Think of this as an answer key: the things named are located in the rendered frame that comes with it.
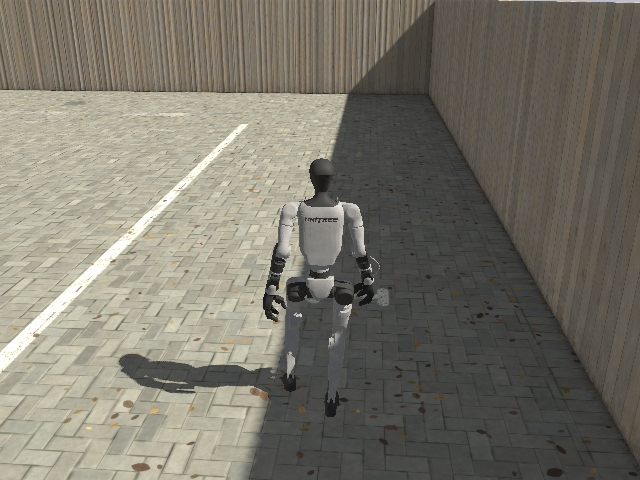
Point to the robot right hand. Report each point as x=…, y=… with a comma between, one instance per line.
x=367, y=289

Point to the robot right thigh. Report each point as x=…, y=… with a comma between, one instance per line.
x=342, y=305

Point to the robot left hand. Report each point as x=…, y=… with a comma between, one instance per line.
x=268, y=307

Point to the right robot forearm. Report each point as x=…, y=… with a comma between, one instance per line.
x=365, y=268

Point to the robot left upper arm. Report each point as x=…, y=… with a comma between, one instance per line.
x=289, y=211

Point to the left robot forearm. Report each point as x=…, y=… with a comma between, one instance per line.
x=275, y=273

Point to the robot right upper arm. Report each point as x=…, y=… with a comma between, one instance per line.
x=352, y=212

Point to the left robot foot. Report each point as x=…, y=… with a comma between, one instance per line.
x=290, y=383

